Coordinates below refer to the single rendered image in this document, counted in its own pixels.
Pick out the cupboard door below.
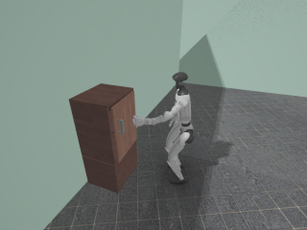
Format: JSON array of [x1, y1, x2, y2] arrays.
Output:
[[111, 91, 137, 163]]

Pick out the handle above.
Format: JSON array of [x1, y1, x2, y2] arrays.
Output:
[[116, 119, 125, 134]]

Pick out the robot left foot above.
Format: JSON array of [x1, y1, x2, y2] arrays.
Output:
[[170, 176, 188, 185]]

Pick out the left robot upper arm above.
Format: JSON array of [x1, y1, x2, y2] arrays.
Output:
[[163, 96, 189, 120]]

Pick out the left robot forearm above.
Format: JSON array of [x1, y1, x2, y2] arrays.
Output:
[[144, 113, 171, 126]]

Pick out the robot left hand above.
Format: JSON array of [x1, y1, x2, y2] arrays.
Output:
[[132, 115, 145, 127]]

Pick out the robot left thigh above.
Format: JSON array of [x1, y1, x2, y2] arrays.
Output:
[[168, 130, 194, 163]]

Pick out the robot right hand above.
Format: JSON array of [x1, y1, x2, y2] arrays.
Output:
[[169, 116, 179, 127]]

